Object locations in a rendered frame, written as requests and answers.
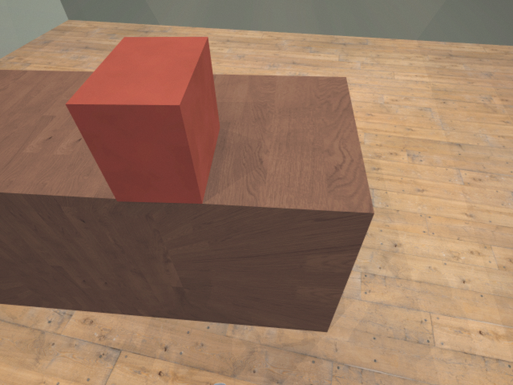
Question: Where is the carton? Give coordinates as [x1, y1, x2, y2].
[66, 37, 220, 204]

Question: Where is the pedestal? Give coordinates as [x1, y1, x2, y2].
[0, 70, 374, 332]

